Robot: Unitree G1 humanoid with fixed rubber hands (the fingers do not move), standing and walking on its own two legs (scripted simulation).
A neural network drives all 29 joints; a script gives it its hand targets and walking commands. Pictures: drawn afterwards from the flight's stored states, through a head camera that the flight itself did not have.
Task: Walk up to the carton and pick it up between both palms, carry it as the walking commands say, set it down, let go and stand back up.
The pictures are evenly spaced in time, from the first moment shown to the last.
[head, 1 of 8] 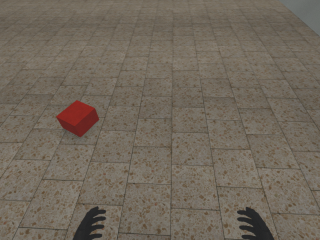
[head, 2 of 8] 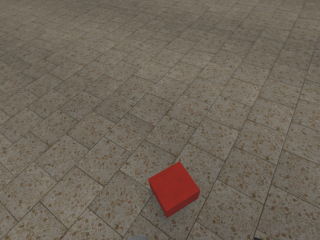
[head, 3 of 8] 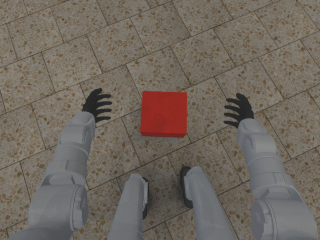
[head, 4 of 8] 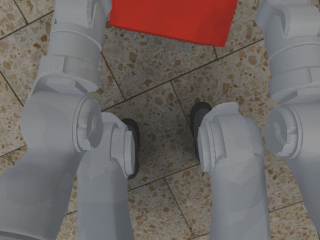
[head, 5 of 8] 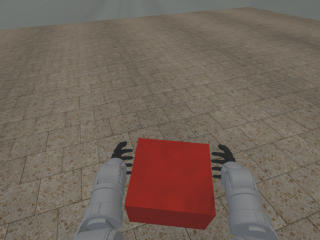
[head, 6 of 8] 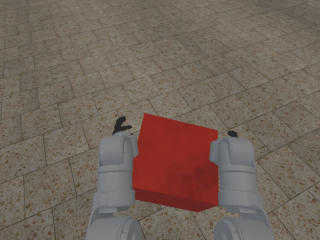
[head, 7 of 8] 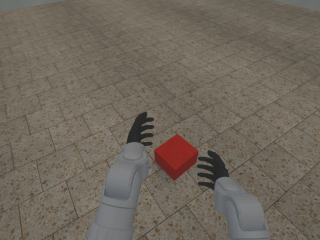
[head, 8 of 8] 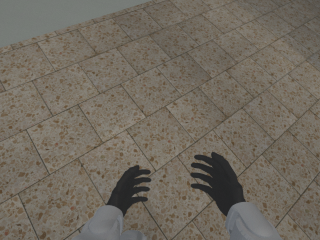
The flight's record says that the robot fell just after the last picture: yes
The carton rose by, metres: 0.69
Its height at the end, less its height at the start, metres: +0.00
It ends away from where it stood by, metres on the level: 2.34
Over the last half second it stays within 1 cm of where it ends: yes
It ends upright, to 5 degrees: no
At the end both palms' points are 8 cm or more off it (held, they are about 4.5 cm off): yes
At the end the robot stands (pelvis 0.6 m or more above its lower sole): yes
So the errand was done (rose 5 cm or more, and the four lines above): no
